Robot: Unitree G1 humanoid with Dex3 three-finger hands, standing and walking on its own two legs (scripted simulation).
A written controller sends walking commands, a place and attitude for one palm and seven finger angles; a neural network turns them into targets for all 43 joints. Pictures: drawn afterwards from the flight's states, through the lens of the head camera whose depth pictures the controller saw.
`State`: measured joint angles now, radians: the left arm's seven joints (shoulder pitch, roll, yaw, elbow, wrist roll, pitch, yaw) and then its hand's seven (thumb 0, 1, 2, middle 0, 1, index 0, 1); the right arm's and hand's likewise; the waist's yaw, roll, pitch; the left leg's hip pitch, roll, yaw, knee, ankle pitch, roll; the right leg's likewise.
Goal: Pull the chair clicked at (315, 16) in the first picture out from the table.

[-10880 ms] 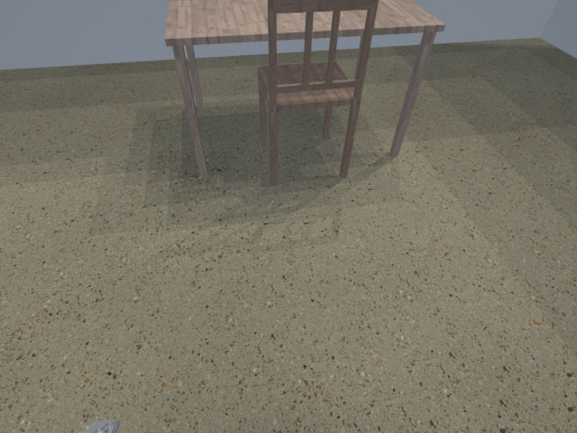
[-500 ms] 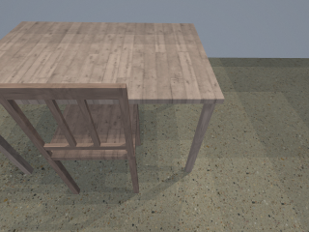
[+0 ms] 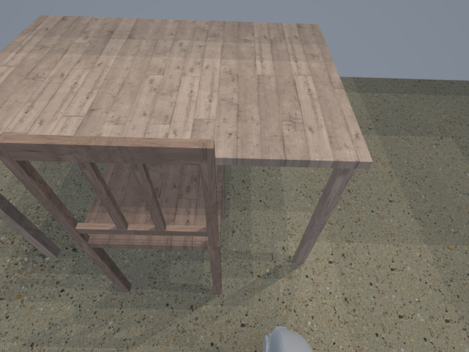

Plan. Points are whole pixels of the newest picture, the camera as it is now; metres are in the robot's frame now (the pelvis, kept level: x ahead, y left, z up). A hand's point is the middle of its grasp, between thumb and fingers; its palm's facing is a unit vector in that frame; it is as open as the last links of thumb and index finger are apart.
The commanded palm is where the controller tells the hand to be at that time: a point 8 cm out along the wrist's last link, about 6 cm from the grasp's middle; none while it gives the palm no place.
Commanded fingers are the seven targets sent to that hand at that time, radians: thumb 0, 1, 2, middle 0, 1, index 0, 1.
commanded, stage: come to a stop and stand still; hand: left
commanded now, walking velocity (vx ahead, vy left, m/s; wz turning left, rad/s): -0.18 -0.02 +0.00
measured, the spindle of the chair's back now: (106, 198) +0.45 +0.31 -0.09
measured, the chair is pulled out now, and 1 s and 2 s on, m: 0.00 0.00 0.00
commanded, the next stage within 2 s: look again from close up in 0.78 s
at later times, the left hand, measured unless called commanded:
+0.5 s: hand out of the picture +0.04 +0.17 -0.18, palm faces +0.09 -0.97 -0.22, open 7.3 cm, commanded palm none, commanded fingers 0.00 0.90 0.90 -0.20 -0.30 -0.20 -0.30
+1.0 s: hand out of the picture -0.02 +0.14 -0.18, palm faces -0.02 -0.98 -0.21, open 7.3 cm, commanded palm none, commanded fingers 0.00 0.90 0.90 -0.20 -0.30 -0.20 -0.30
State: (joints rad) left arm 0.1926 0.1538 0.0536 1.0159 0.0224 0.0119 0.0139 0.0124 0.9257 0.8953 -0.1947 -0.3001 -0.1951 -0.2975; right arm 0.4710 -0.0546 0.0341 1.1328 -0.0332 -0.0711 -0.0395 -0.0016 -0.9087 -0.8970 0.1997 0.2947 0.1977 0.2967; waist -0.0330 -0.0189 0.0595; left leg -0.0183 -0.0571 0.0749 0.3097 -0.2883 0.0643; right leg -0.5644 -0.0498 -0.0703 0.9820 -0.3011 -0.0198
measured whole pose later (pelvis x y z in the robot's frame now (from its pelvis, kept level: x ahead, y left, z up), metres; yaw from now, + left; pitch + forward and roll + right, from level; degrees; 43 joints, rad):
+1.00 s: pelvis -0.02 -0.03 -0.01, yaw -1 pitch +0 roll -1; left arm 0.30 0.11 0.00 1.11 0.02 -0.04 0.05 0.02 0.93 0.89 -0.20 -0.30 -0.20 -0.30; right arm 0.33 -0.12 0.00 1.09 -0.01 -0.01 -0.01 0.00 -0.91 -0.90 0.20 0.29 0.20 0.30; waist -0.04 0.05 0.06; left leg -0.23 0.03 0.03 0.61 -0.38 0.00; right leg -0.26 0.04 -0.02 0.59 -0.33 -0.04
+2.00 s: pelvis -0.03 -0.03 +0.00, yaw -1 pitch -2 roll +0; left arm 0.31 0.13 0.00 1.11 0.01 -0.02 0.03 0.01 0.91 0.89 -0.20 -0.30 -0.20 -0.30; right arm 0.31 -0.12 0.01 1.15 -0.01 -0.02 -0.03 0.00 -0.91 -0.90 0.20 0.29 0.20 0.30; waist 0.00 0.01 0.02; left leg -0.14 0.01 0.04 0.45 -0.28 0.00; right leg -0.19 0.02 -0.01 0.48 -0.26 -0.03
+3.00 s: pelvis -0.08 -0.03 -0.11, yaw +2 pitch +12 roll +0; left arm 0.52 0.19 0.10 0.05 -0.19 -0.45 -0.22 0.01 0.52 0.73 -0.17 -0.24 -0.17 -0.24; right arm 0.11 -0.27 -0.06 0.44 0.00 -0.25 0.03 0.01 -0.91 -0.90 0.20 0.29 0.20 0.30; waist 0.05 -0.06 -0.14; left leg -0.90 0.00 -0.02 1.25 -0.56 0.00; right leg -0.91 -0.01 -0.07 1.23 -0.53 -0.04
